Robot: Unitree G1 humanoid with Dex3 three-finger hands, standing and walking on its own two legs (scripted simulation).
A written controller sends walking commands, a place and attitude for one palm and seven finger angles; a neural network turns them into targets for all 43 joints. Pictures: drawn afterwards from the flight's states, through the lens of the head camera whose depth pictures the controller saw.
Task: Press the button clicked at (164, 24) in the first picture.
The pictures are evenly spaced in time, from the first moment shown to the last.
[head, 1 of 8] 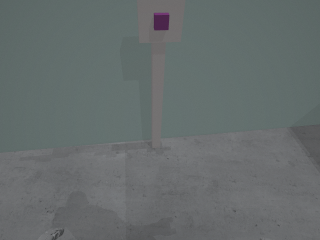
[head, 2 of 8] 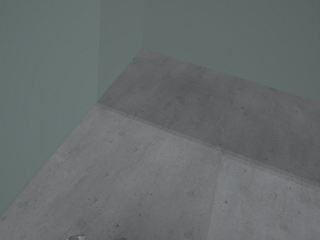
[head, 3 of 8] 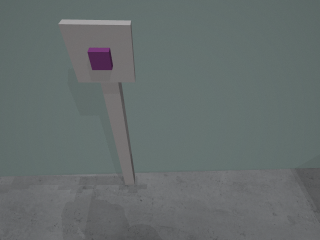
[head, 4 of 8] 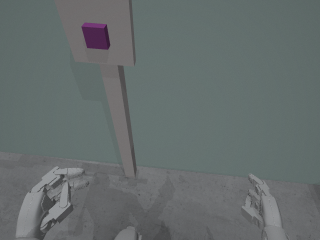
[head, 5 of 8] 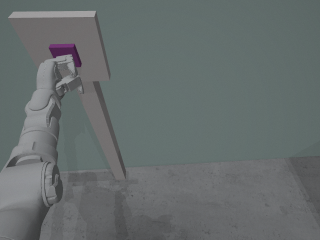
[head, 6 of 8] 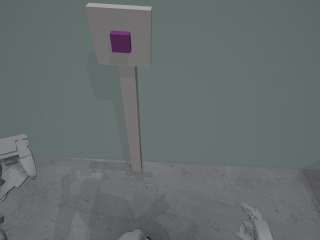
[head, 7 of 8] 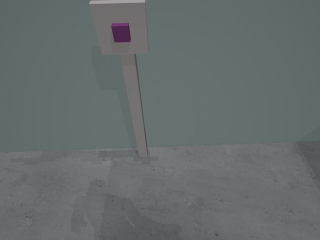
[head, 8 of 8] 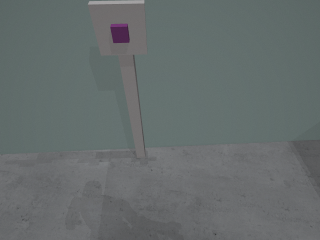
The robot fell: no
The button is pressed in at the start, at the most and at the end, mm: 0 8 0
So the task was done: yes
